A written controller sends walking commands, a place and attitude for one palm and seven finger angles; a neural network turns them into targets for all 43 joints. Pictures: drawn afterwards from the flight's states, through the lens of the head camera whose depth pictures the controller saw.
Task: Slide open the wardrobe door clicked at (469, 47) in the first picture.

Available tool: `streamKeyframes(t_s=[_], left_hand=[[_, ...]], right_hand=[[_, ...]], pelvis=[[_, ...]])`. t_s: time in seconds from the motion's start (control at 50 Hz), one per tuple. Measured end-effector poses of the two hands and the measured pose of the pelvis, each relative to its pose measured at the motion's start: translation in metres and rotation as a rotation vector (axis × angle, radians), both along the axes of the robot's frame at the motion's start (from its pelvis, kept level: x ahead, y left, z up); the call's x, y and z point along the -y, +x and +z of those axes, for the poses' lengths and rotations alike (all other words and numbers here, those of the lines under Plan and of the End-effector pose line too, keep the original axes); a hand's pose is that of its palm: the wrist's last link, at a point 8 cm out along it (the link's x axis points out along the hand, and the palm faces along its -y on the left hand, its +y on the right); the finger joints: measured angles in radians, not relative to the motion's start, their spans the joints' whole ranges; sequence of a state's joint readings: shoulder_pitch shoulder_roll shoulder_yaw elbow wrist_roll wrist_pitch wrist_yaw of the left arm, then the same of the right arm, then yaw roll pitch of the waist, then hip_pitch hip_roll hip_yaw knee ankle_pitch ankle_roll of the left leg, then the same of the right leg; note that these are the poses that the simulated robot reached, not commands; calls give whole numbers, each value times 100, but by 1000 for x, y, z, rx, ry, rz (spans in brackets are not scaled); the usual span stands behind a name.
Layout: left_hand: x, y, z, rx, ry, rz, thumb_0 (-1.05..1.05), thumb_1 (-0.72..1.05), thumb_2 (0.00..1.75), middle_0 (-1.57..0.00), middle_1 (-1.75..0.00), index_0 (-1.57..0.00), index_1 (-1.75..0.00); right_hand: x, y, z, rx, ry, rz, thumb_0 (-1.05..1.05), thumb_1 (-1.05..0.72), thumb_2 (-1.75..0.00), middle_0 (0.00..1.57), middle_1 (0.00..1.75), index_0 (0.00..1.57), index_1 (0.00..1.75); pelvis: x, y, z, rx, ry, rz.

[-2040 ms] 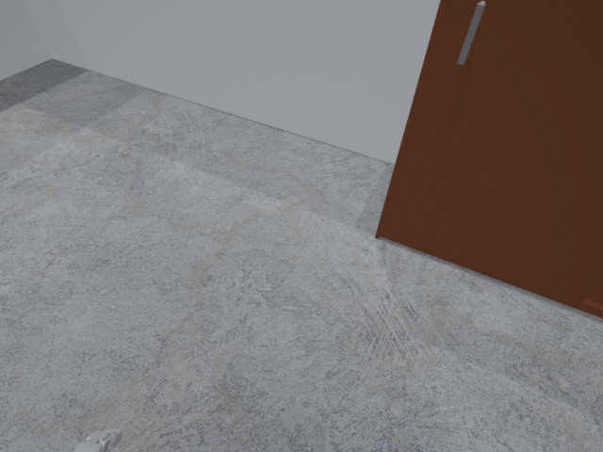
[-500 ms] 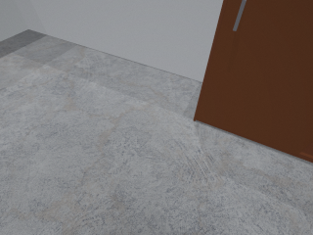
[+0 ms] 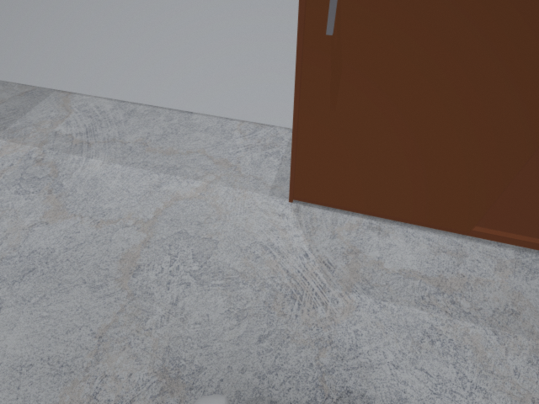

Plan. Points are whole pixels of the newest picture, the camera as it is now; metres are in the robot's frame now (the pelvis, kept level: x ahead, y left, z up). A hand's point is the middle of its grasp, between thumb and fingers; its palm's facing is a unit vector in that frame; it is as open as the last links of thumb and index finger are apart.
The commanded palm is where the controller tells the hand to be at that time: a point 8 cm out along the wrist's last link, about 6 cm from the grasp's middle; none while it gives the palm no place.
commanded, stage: walk to a spot facing it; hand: left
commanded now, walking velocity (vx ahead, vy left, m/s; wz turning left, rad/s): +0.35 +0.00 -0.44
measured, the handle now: (334, 3) +1.05 -0.08 +0.14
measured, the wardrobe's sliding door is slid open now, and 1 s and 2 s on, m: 0.00 0.00 0.00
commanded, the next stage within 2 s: turn to face it in 0.86 s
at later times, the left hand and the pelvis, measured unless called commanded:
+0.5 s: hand (149, 350) +0.23 +0.26 -0.18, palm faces -0.15 -0.97 -0.17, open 7.4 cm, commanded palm none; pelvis +0.21 +0.07 +0.00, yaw -15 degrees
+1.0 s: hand (245, 223) +0.52 +0.11 -0.16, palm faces -0.53 -0.82 -0.22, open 7.3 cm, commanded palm none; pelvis +0.30 +0.03 -0.01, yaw -32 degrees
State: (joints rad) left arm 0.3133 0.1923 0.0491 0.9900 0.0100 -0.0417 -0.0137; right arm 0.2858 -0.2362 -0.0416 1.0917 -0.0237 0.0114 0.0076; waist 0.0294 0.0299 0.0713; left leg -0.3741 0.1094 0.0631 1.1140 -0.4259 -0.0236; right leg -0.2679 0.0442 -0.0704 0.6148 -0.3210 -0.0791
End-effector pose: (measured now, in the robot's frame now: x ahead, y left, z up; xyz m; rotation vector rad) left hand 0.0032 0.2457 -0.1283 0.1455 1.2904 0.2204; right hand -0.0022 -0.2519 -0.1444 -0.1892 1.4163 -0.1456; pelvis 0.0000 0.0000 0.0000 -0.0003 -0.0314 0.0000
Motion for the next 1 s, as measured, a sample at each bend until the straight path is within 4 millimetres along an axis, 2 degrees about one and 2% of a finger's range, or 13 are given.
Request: streamKeyframes(t_s=[0.1,0.2,0.34,0.38,0.42,0.48,0.56,0.64,0.7,0.78,0.86,0.94,1.0], left_hand=[[13,19,9,-72,-29,-54,1,91,90,-20,-30,-20,-30],[11,49,10,-112,-48,-83,1,91,90,-20,-30,-21,-30],[-16,108,-5,-140,-56,-81,1,91,90,-20,-30,-21,-30],[-29,129,-15,-159,-60,-88,1,91,90,-20,-30,-21,-30],[-44,154,-26,-179,-65,-108,1,91,90,-20,-30,-21,-30],[-60,208,-26,-165,-56,-178,1,91,90,-20,-30,-20,-30],[-69,295,-14,-61,-46,-270,1,91,90,-20,-30,-20,-29],[-62,372,-2,44,-41,-348,1,92,90,-20,-30,-20,-29],[-47,418,4,93,-44,-406,1,92,90,-19,-30,-20,-29],[-16,464,8,124,-56,-493,1,92,90,-19,-30,-20,-29],[24,498,8,138,-65,-591,1,92,90,-19,-30,-20,-29],[68,525,5,173,-65,-683,1,92,90,-20,-30,-20,-29],[88,534,2,214,-60,-712,1,91,90,-20,-30,-20,-29]], right_hand=[[0,70,22,158,-2,-38,1,-91,-90,20,30,20,30],[-10,139,34,276,1,-53,0,-91,-90,19,30,20,30],[-43,234,36,341,-1,-29,0,-91,-90,19,30,20,30],[-54,261,34,373,-15,-30,0,-91,-90,19,30,20,30],[-63,279,32,409,-39,-48,0,-91,-90,20,30,20,30],[-73,278,38,402,-56,-112,0,-91,-90,20,30,20,30],[-84,250,43,313,-78,-222,0,-91,-90,20,30,20,30],[-83,215,45,207,-118,-328,-1,-94,-90,20,30,20,30],[-89,191,42,130,-118,-396,-1,-93,-90,20,30,20,30],[-101,166,34,53,-91,-483,-1,-92,-90,20,30,20,30],[-113,150,21,0,-42,-572,0,-91,-90,20,30,20,30],[-117,140,0,-33,16,-651,0,-91,-90,20,30,20,30],[-110,142,-11,-48,42,-676,0,-91,-90,20,30,20,30]], pelvis=[[0,31,15,-23,9,-60],[-9,68,18,-41,-4,-99],[-35,136,9,-50,-25,-142],[-45,159,1,-50,-28,-165],[-55,178,-6,-42,-27,-197],[-64,200,-1,-24,-23,-256],[-72,224,11,-18,-33,-300],[-77,245,16,-20,-31,-348],[-77,259,17,-19,-25,-383],[-73,274,14,-15,-16,-428],[-62,287,9,-14,-4,-483],[-42,297,-4,-19,7,-533],[-33,298,-11,-19,0,-556]])
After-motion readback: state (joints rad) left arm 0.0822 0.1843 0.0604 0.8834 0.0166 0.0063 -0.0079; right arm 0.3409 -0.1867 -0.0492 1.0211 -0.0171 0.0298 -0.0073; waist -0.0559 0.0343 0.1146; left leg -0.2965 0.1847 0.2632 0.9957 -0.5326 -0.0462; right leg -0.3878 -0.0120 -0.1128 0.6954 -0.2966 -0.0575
